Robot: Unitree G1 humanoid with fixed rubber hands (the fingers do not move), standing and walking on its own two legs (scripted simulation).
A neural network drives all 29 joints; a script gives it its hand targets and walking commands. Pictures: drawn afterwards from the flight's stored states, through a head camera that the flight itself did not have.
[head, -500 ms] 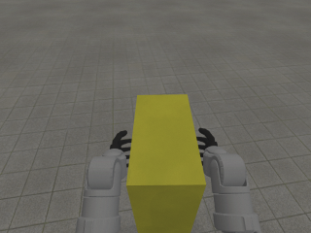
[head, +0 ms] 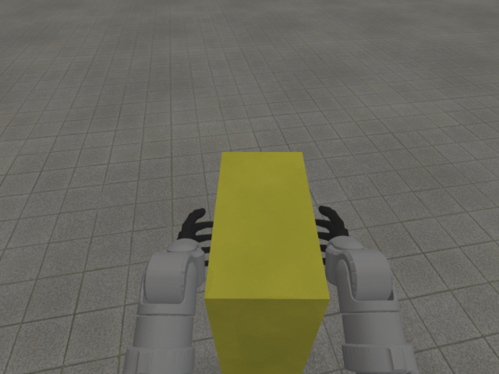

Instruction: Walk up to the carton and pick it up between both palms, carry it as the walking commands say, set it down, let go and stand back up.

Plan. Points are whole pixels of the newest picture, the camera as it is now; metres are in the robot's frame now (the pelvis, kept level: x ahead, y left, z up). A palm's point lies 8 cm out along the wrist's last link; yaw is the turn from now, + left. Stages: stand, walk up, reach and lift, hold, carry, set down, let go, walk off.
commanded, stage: carry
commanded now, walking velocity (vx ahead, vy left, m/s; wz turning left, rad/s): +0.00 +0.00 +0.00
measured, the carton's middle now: (261, 264) +0.33 +0.00 +0.01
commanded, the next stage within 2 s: hold in 1.26 s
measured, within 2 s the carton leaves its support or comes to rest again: neither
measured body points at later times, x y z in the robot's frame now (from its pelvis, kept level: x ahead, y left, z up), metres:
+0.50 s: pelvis +0.03 +0.00 +0.00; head +0.01 +0.01 +0.45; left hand +0.34 +0.12 +0.07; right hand +0.34 -0.12 +0.07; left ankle +0.08 +0.12 -0.73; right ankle +0.04 -0.12 -0.73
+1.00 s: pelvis +0.03 +0.00 +0.00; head +0.01 +0.00 +0.45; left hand +0.35 +0.11 +0.06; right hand +0.35 -0.12 +0.07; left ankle +0.08 +0.12 -0.73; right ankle +0.04 -0.12 -0.73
